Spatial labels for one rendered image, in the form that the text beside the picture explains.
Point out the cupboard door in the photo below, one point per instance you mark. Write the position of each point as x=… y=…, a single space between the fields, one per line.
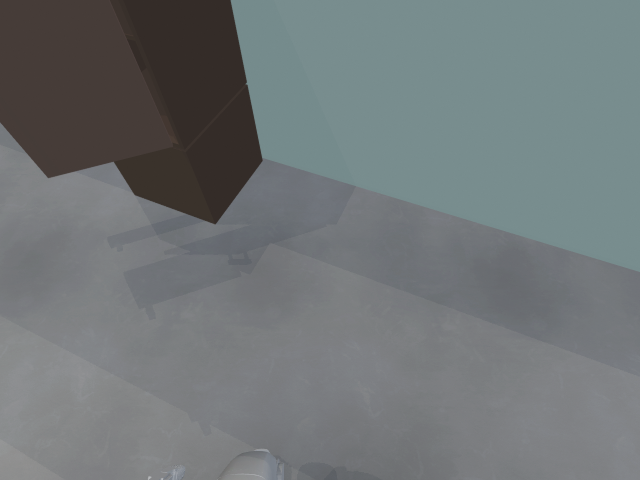
x=71 y=92

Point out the robot left thigh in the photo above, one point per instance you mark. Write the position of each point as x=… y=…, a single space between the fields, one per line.
x=253 y=465

